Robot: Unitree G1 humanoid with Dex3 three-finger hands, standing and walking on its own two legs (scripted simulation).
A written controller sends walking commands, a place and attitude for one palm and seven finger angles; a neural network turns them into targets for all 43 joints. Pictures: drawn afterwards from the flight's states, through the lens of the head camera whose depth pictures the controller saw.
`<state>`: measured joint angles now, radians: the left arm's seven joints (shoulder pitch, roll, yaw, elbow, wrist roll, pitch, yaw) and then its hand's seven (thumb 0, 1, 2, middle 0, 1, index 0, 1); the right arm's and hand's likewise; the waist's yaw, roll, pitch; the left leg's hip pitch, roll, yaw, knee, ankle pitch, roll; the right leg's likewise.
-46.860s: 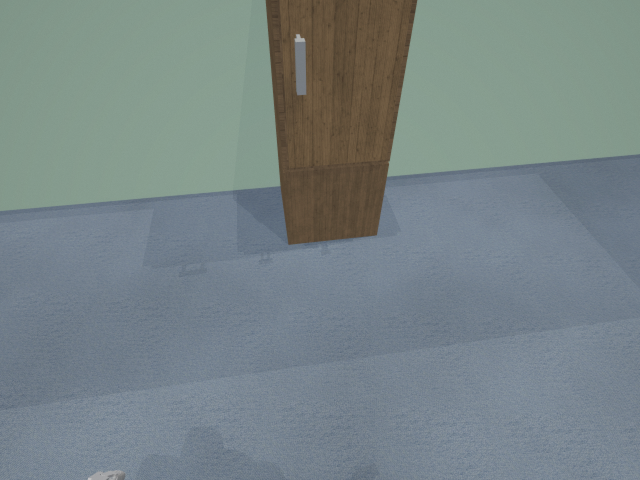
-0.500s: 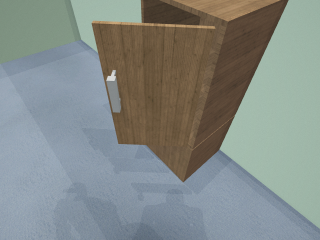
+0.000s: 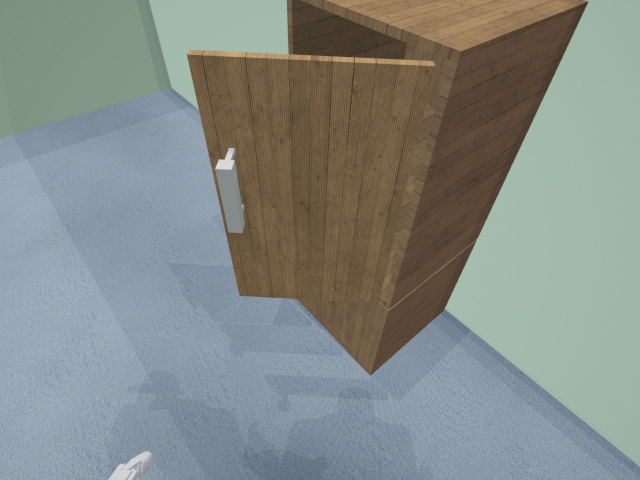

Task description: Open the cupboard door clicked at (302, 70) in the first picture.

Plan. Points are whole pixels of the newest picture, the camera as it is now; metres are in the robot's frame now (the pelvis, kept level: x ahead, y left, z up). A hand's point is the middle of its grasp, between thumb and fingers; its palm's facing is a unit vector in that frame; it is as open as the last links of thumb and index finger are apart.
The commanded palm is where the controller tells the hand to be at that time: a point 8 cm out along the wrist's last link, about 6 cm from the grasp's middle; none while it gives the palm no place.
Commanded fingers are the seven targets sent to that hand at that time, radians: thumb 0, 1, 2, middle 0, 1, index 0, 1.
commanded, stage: raise the hand with hooked fingers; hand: left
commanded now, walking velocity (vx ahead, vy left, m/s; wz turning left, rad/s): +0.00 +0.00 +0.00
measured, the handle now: (233, 190) +0.57 +0.18 +0.03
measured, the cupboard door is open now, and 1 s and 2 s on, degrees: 47 47 47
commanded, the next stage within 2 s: move the hooked fingers beside the handle in 1.98 s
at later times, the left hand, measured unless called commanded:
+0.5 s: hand (176, 436) +0.18 +0.18 -0.02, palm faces +0.06 -0.99 -0.09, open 9.8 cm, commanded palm +0.16 +0.24 -0.02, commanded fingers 0.00 0.15 0.58 -0.25 -0.78 -0.25 -0.78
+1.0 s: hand (149, 377) +0.24 +0.23 +0.01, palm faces +0.02 -1.00 -0.06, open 12.7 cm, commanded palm +0.22 +0.28 +0.02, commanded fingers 0.00 -0.43 0.33 -0.29 -1.15 -0.29 -1.15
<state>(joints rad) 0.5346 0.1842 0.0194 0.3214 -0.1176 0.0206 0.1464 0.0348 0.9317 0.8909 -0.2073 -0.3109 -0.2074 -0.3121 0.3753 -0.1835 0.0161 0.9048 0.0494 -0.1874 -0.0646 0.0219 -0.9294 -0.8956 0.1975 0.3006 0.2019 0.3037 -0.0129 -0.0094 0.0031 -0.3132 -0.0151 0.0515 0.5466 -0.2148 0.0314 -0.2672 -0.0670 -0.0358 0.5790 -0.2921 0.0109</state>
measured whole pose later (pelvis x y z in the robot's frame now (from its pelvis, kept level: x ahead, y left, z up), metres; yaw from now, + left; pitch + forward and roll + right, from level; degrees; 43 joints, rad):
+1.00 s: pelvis +0.01 -0.01 -0.06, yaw +1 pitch +11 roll -2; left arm 0.29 0.33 0.33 0.10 -0.36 -0.34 -0.40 0.00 -0.21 0.43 -0.28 -1.01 -0.28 -1.01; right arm 0.28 -0.28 -0.01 0.55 0.05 -0.23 -0.08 0.01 -0.90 -0.90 0.20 0.30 0.20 0.30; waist -0.01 0.02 -0.11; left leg -0.78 0.03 -0.01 1.02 -0.43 0.01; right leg -0.68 -0.01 -0.06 0.98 -0.49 0.01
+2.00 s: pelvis +0.02 -0.02 -0.03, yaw +0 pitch +8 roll -2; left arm -0.04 0.42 0.44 0.40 -0.36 -0.22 -0.51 -0.01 -0.50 0.30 -0.30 -1.20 -0.30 -1.20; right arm 0.30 -0.27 0.04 0.55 0.05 -0.17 -0.09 0.01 -0.90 -0.90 0.20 0.30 0.20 0.30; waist 0.00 0.03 -0.09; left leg -0.64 0.04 0.00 0.88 -0.39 0.01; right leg -0.55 0.00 -0.05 0.84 -0.43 0.01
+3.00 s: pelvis +0.02 -0.01 -0.04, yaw -1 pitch +14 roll -2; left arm -0.56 0.54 0.46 0.93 -0.23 -0.30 -0.48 -0.01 -0.50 0.30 -0.30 -1.20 -0.30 -1.20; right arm 0.35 -0.28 0.04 0.59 0.04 -0.04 -0.07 0.01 -0.90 -0.90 0.20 0.30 0.20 0.30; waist -0.08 0.01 -0.10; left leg -0.78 0.05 0.01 0.94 -0.40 0.01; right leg -0.70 0.01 -0.03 0.89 -0.44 0.01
